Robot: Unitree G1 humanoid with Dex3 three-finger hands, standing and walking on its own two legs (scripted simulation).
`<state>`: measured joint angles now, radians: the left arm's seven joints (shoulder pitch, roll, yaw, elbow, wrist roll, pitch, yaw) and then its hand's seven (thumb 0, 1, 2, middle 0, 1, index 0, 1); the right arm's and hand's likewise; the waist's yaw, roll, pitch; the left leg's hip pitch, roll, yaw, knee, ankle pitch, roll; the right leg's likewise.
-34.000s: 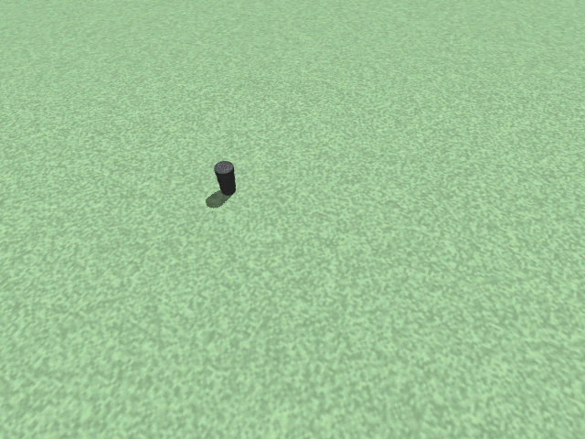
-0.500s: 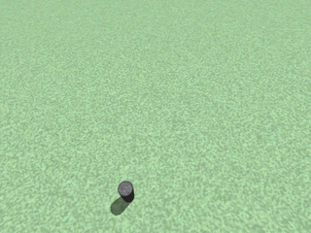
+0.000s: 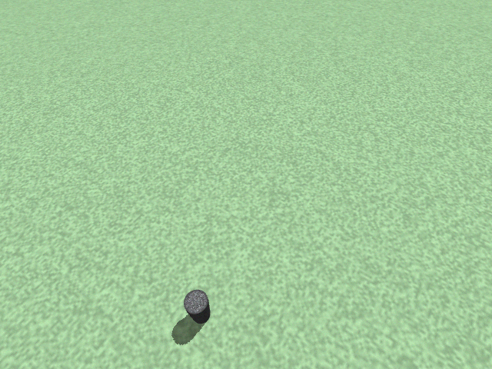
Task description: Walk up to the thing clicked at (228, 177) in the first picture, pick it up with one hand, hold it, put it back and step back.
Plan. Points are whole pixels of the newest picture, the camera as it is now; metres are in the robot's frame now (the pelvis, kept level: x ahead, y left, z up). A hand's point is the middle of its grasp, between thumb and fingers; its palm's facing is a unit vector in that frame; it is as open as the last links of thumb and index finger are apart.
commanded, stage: stand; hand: left
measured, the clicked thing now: (198, 308) +0.45 +0.21 -0.71
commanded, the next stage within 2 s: step back in 0.28 s
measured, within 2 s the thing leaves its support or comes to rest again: neither
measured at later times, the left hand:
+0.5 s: hand out of the picture +0.08 +0.28 -0.17, palm faces -0.05 -0.93 -0.38, open 7.4 cm
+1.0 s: hand out of the picture +0.02 +0.30 -0.18, palm faces -0.13 -0.91 -0.39, open 7.4 cm
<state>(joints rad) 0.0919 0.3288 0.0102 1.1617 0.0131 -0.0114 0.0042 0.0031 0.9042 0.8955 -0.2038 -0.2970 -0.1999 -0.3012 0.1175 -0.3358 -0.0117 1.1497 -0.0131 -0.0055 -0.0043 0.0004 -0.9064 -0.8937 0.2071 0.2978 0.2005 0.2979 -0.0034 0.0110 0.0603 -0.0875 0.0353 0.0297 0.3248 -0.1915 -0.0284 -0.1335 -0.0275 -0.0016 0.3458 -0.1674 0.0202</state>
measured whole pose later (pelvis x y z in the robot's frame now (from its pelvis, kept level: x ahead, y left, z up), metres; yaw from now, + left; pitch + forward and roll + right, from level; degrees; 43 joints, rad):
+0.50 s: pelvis -0.03 +0.02 -0.01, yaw -1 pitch -1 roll +0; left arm 0.05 0.37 0.05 1.00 0.01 0.03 0.00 0.00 0.90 0.90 -0.21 -0.30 -0.20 -0.30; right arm 0.05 -0.40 -0.05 1.01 0.01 0.04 0.01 0.00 -0.91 -0.89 0.21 0.30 0.20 0.30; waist -0.01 0.00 0.17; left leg -0.30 -0.01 0.00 0.70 -0.40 0.02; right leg -0.31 -0.04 0.03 0.52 -0.19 0.02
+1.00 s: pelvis -0.11 +0.05 -0.03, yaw -6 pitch -2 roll +1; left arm 0.12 0.38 0.07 0.88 0.03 0.06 0.01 0.00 0.90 0.90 -0.20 -0.30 -0.20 -0.30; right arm 0.13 -0.35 -0.05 0.88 -0.01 0.02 -0.02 0.00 -0.90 -0.89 0.21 0.30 0.20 0.30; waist -0.01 -0.02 0.21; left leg -0.32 -0.02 0.10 0.66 -0.31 0.06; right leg -0.27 0.04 0.08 0.71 -0.41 -0.01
